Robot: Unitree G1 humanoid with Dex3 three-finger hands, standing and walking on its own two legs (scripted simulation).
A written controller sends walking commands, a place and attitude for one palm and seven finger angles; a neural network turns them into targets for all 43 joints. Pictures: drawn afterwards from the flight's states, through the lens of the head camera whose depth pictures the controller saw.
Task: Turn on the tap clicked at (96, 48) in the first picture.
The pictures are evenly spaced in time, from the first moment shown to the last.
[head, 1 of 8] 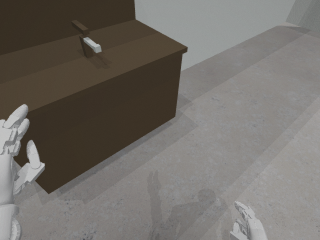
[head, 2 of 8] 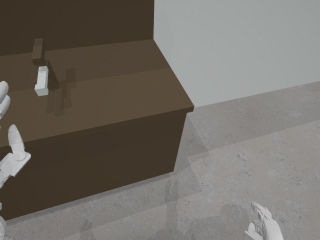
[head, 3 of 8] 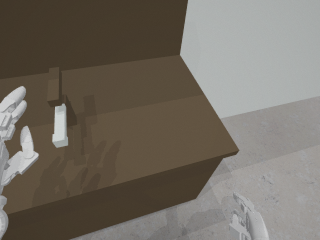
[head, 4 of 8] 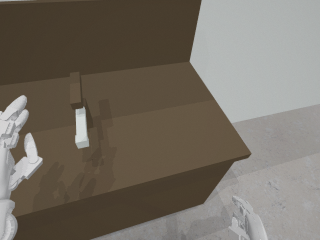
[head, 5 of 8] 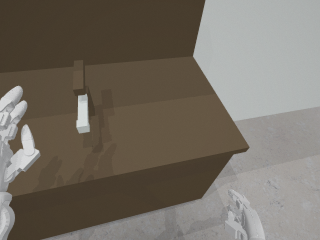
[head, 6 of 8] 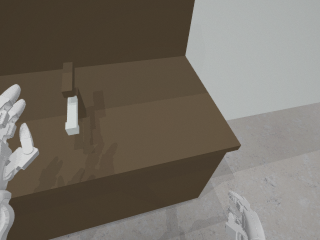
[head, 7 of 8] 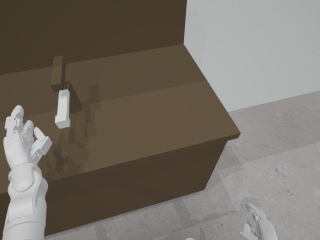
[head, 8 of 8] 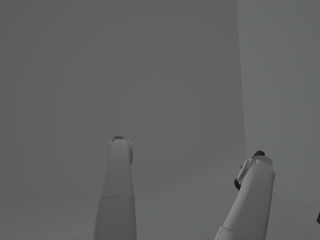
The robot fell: yes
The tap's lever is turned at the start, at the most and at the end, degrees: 0 78 78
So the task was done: no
